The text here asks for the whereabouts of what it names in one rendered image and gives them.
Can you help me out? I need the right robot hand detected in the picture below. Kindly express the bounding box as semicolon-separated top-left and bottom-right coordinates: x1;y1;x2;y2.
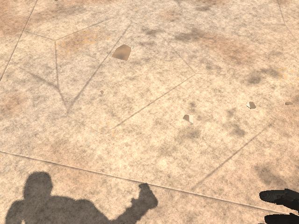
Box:
258;189;299;224

